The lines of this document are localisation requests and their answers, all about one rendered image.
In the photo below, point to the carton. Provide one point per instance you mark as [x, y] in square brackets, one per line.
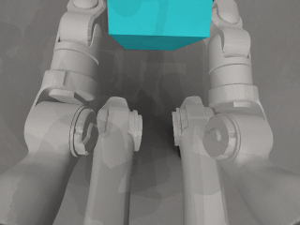
[158, 25]

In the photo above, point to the left robot thigh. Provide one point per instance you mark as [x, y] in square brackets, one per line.
[108, 201]

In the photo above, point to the robot left upper arm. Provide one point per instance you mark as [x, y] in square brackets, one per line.
[57, 134]

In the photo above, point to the left robot forearm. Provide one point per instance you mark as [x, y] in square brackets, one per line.
[76, 53]

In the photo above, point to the robot right upper arm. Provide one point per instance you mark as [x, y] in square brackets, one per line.
[241, 143]

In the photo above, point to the right robot foot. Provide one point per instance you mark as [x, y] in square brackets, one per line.
[179, 153]

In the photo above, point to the right robot forearm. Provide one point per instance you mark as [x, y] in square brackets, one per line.
[229, 63]

